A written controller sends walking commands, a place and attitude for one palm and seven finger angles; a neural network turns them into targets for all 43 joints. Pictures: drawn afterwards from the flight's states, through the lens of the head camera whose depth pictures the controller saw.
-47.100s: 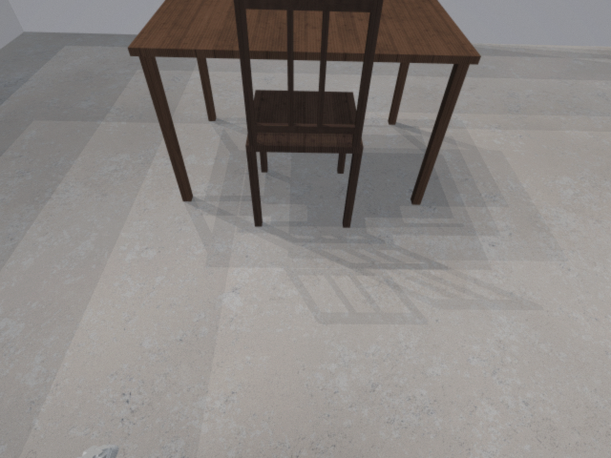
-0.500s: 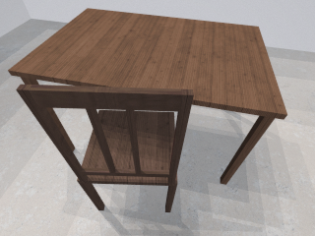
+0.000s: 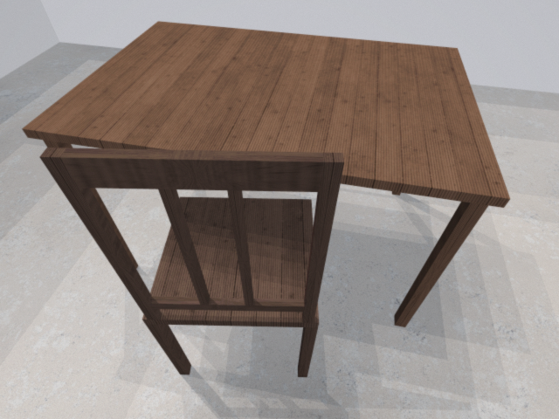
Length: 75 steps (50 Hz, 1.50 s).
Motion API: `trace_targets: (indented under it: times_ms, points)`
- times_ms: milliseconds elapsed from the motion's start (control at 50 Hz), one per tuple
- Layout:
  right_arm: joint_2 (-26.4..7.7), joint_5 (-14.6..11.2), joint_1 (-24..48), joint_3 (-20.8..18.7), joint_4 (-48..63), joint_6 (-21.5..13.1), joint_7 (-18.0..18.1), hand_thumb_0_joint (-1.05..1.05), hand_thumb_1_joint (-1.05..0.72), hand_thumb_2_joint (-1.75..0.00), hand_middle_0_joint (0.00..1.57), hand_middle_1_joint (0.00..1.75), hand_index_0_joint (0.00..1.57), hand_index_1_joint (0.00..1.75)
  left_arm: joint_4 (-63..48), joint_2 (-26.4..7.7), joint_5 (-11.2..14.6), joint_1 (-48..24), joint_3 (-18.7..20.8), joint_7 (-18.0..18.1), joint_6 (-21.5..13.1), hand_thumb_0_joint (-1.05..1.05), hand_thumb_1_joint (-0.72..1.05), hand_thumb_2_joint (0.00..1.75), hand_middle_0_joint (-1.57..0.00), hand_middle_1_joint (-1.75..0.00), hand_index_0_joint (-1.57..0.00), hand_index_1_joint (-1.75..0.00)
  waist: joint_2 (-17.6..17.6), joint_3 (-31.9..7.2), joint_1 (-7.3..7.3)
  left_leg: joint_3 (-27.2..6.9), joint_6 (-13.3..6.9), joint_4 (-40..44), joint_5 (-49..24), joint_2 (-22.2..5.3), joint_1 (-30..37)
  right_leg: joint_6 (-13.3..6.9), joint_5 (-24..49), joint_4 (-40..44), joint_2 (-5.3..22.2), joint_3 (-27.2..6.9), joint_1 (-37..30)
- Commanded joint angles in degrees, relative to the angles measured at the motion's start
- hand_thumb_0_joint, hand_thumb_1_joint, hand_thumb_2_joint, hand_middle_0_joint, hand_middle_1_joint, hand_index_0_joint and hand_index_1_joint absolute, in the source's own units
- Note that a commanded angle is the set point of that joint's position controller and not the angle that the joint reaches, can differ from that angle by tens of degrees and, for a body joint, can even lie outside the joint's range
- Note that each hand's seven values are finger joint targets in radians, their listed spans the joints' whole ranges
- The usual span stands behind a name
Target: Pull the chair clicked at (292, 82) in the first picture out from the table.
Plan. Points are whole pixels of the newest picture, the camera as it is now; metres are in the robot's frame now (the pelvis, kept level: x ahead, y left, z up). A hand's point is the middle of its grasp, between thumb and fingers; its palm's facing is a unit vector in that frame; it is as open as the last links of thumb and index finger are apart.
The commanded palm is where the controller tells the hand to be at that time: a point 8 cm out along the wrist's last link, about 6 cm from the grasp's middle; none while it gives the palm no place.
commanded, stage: come to a stop and stand still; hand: left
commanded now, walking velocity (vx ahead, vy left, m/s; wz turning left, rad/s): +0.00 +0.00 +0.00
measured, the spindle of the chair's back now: (189, 255) +0.41 +0.19 -0.06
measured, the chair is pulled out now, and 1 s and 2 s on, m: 0.14 0.14 0.14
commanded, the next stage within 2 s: look again from close up in 0.60 s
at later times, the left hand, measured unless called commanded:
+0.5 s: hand out of the picture +0.01 +0.21 -0.17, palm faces +0.03 -0.98 -0.19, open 7.4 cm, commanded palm none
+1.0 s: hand out of the picture +0.00 +0.20 -0.17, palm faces +0.03 -0.98 -0.18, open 7.4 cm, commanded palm none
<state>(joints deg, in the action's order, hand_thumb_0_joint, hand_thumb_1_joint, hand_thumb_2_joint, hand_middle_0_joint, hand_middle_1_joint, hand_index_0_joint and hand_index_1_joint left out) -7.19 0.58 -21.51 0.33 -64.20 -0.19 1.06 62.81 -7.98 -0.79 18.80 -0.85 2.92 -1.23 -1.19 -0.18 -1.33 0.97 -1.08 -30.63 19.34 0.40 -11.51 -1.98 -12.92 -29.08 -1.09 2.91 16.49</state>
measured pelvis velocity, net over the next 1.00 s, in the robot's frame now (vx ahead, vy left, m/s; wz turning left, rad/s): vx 0.00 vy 0.03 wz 0.00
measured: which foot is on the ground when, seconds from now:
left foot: down 0.00-1.00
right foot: down 0.00-1.00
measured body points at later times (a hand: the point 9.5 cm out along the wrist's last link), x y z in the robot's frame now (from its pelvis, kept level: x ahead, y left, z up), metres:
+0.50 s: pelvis +0.01 +0.04 +0.00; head +0.00 +0.04 +0.45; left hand +0.01 +0.26 -0.16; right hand +0.02 -0.19 -0.15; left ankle -0.03 +0.10 -0.73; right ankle +0.03 -0.10 -0.73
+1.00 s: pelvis +0.00 +0.03 +0.01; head +0.00 +0.04 +0.45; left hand +0.00 +0.25 -0.16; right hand +0.00 -0.18 -0.16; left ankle -0.03 +0.10 -0.73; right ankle +0.03 -0.10 -0.73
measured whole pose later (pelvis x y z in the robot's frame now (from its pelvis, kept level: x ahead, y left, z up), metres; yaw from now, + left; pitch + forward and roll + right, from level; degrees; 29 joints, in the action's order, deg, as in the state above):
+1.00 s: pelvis +0.00 +0.03 +0.01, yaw +0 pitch -2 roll +0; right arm -7.7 -0.2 -16.8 0.8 -66.1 -1.7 1.1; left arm 62.5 -8.3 -0.9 18.2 -0.8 2.6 -0.6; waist 0.6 1.5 0.0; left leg 1.7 -4.0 -24.4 16.8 3.8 -5.4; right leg 1.1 -12.0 -26.1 2.0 1.7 11.8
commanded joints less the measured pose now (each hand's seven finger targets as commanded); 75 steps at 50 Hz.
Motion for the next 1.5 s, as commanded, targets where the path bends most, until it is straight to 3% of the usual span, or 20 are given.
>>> trace_targets:
  times_ms: [0,60,180,220,260,400,560,620,760,800,860,1080,1140,1300,1360,1480]
  points:
    - [-4.20,0.45,-2.42,-0.93,2.42,-1.04,0.21,0.00,-0.90,-0.90,0.20,0.30,0.20,0.30,-2.68,-6.27,0.18,0.52,1.34,0.30,-0.68,0.00,0.90,0.90,-0.20,-0.30,-0.20,-0.30,1.38,5.65,-0.03,-5.16,-0.12,6.36,-4.38,-3.50,-5.71,-2.14,-5.81,5.81,8.66,-9.40,1.52]
    - [-4.72,-0.06,-1.77,-0.76,2.77,-1.67,0.40,0.00,-0.90,-0.90,0.20,0.30,0.20,0.30,-1.85,-4.96,0.29,1.88,1.03,0.25,-1.00,0.00,0.90,0.90,-0.20,-0.30,-0.20,-0.30,2.20,4.87,0.66,-6.99,-0.86,7.91,-8.33,-4.74,-6.57,-1.18,1.88,3.85,7.36,-7.45,-2.75]
    - [-5.95,-0.13,0.07,-0.84,2.90,-2.19,0.57,0.00,-0.90,-0.90,0.20,0.30,0.20,0.30,-1.88,-4.81,0.27,2.33,1.08,0.16,-0.66,0.00,0.90,0.90,-0.20,-0.30,-0.20,-0.30,-0.35,4.13,1.34,-7.85,-1.22,9.74,-13.61,-5.42,-4.51,-0.77,7.44,2.79,6.94,-6.06,-5.44]
    - [-6.28,-0.16,0.56,-0.77,2.90,-2.32,0.64,0.00,-0.90,-0.90,0.20,0.30,0.20,0.30,-2.00,-4.67,0.24,2.28,1.11,0.22,-0.63,0.00,0.90,0.90,-0.20,-0.30,-0.20,-0.30,0.64,3.44,1.26,-7.86,-1.07,9.25,-16.42,-5.35,-3.22,-0.53,8.95,2.51,7.09,-5.47,-6.21]
    - [-6.59,-0.17,0.78,-0.82,2.68,-2.28,0.72,0.00,-0.90,-0.90,0.20,0.30,0.20,0.30,-1.92,-4.60,0.22,1.97,1.10,0.23,-0.54,0.00,0.90,0.90,-0.20,-0.30,-0.20,-0.30,1.60,3.99,1.12,-7.64,-1.02,9.36,-17.83,-5.41,-2.26,-0.36,9.34,2.71,7.19,-5.24,-6.03]
    - [-7.91,-0.15,2.39,-0.91,2.96,-2.23,0.76,0.00,-0.90,-0.90,0.20,0.30,0.20,0.30,-2.68,-5.23,0.15,0.84,1.25,0.04,0.12,0.00,0.90,0.90,-0.20,-0.30,-0.20,-0.30,-1.68,5.13,1.29,-8.66,-0.83,11.64,-19.39,-5.99,-1.30,0.25,6.93,3.11,6.42,-4.09,-5.83]
    - [-8.24,-0.27,2.80,-0.83,2.35,-2.35,0.67,0.00,-0.90,-0.90,0.20,0.30,0.20,0.30,-2.76,-5.56,0.10,1.00,1.24,-0.11,0.11,0.00,0.90,0.90,-0.20,-0.30,-0.20,-0.30,1.00,4.57,1.46,-8.37,-1.01,12.33,-18.10,-5.69,-0.10,0.54,7.55,4.37,6.86,-4.22,-6.69]
    - [-8.24,-0.27,2.98,-0.82,1.99,-2.25,0.59,0.00,-0.90,-0.90,0.20,0.30,0.20,0.30,-2.87,-5.70,0.10,0.93,1.20,-0.20,0.28,0.00,0.90,0.90,-0.20,-0.30,-0.20,-0.30,-0.17,5.32,1.44,-8.75,-1.02,13.50,-14.42,-5.76,-1.03,0.54,5.74,4.66,6.75,-4.10,-6.15]
    - [-7.57,-0.39,2.39,-0.78,0.77,-2.49,0.56,0.00,-0.90,-0.90,0.20,0.30,0.20,0.30,-2.74,-5.53,0.13,1.94,1.18,-0.13,-0.05,0.00,0.90,0.90,-0.20,-0.30,-0.20,-0.30,1.59,4.20,1.49,-8.06,-1.31,12.68,-16.08,-5.48,0.37,0.45,7.95,5.07,7.10,-4.64,-6.62]
    - [-7.41,-0.38,2.51,-0.80,0.52,-2.46,0.58,0.00,-0.90,-0.90,0.20,0.30,0.20,0.30,-2.76,-5.49,0.16,1.95,1.17,-0.13,0.01,0.00,0.90,0.90,-0.20,-0.30,-0.20,-0.30,0.32,4.59,1.54,-8.13,-1.31,12.94,-15.27,-5.51,0.00,0.28,7.23,5.13,6.93,-4.76,-6.18]
    - [-6.94,-0.47,2.14,-0.76,-0.04,-2.46,0.56,0.00,-0.90,-0.90,0.20,0.30,0.20,0.30,-2.51,-5.34,0.15,2.45,1.08,-0.08,-0.15,0.00,0.90,0.90,-0.20,-0.30,-0.20,-0.30,1.69,4.51,1.48,-7.64,-1.39,12.44,-14.72,-5.33,0.19,0.17,7.84,5.59,7.17,-5.24,-6.26]
    - [-5.85,-0.56,1.95,-0.69,-1.11,-2.36,0.52,0.00,-0.90,-0.90,0.20,0.30,0.20,0.30,-2.41,-5.20,0.17,3.26,0.88,-0.15,-0.16,0.00,0.90,0.90,-0.20,-0.30,-0.20,-0.30,0.77,6.16,1.60,-7.16,-1.56,12.81,-11.02,-5.24,-1.03,-0.14,5.92,6.60,6.83,-5.81,-4.78]
    - [-5.52,-0.56,1.44,-0.69,-1.31,-2.57,0.57,0.00,-0.90,-0.90,0.20,0.30,0.20,0.30,-2.49,-4.96,0.16,3.78,0.92,-0.09,-0.35,0.00,0.90,0.90,-0.20,-0.30,-0.20,-0.30,0.68,4.06,1.47,-6.87,-1.56,12.10,-13.10,-5.26,0.39,-0.25,7.92,6.32,7.07,-6.12,-5.49]
    - [-5.20,-0.61,1.22,-0.70,-1.64,-2.40,0.55,0.00,-0.90,-0.90,0.20,0.30,0.20,0.30,-2.58,-4.86,0.11,3.85,0.83,-0.17,-0.28,0.00,0.90,0.90,-0.20,-0.30,-0.20,-0.30,0.76,5.90,1.43,-6.76,-1.56,12.46,-10.03,-5.25,-0.94,-0.34,5.56,7.10,6.68,-6.55,-4.00]
    - [-4.96,-0.61,0.82,-0.56,-1.93,-2.54,0.61,0.00,-0.90,-0.90,0.20,0.30,0.20,0.30,-2.39,-4.80,0.19,4.34,0.79,-0.15,-0.38,0.00,0.90,0.90,-0.20,-0.30,-0.20,-0.30,0.98,4.43,1.51,-6.45,-1.61,12.06,-11.57,-5.29,0.05,-0.34,7.08,6.91,6.87,-6.54,-4.85]
    - [-4.53,-0.61,0.51,-0.60,-2.19,-2.26,0.58,0.00,-0.90,-0.90,0.20,0.30,0.20,0.30,-2.59,-4.97,0.23,4.27,0.79,-0.22,-0.31,0.00,0.90,0.90,-0.20,-0.30,-0.20,-0.30,1.08,6.01,1.46,-6.26,-1.64,12.21,-8.58,-5.06,-1.07,-0.57,4.39,7.94,6.56,-6.98,-3.75]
